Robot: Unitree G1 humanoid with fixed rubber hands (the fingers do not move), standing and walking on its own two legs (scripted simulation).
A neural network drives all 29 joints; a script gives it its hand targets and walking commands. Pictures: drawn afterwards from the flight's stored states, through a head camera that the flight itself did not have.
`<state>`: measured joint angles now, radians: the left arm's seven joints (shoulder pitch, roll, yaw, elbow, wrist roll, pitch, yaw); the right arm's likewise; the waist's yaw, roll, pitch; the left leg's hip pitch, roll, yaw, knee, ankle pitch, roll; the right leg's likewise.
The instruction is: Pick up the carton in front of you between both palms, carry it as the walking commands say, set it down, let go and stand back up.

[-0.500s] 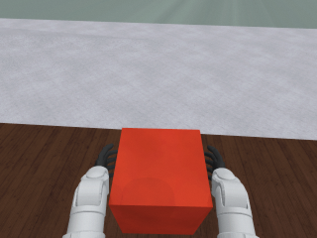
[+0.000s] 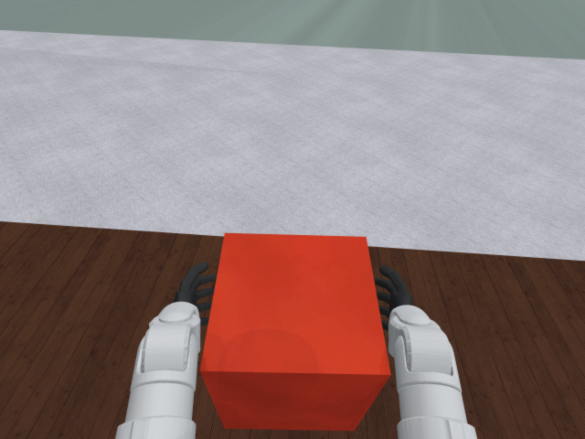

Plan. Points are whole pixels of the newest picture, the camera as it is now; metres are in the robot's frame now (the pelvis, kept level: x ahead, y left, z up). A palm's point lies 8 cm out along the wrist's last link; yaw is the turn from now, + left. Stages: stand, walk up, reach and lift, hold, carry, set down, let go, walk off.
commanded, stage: hold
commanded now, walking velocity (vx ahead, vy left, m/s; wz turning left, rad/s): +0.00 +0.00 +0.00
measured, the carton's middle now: (292, 336) +0.29 +0.00 -0.02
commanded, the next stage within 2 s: carry in 0.30 s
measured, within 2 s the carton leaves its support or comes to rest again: neither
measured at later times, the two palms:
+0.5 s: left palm (194, 282) +0.32 +0.14 +0.07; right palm (403, 288) +0.32 -0.16 +0.07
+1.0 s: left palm (226, 195) +0.49 +0.12 +0.09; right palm (394, 192) +0.51 -0.18 +0.09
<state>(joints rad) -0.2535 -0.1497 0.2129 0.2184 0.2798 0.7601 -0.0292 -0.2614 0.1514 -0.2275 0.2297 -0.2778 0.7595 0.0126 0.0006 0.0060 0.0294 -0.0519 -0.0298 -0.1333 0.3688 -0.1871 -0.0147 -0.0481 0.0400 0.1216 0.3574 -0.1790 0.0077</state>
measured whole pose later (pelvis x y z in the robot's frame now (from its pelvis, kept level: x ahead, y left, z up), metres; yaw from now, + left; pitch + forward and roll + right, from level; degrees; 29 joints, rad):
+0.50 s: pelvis +0.03 -0.01 -0.01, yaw -1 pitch +1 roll +0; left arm -0.21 -0.14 0.18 0.01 0.19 0.87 0.01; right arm -0.23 0.15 -0.17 0.03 -0.20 0.88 -0.04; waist 0.00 0.03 -0.14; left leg -0.26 0.02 -0.03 0.56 -0.32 -0.02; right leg -0.27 -0.01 0.01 0.56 -0.30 0.01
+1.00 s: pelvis +0.26 -0.04 +0.00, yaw +0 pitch +5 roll +2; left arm -0.01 -0.13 0.07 -0.52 0.05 1.23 0.12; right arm -0.07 0.13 -0.06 -0.47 -0.04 1.24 -0.14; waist 0.02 -0.03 -0.13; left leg -0.56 0.09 0.11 1.04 -0.30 0.00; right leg -0.15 -0.01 -0.20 0.35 -0.30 -0.08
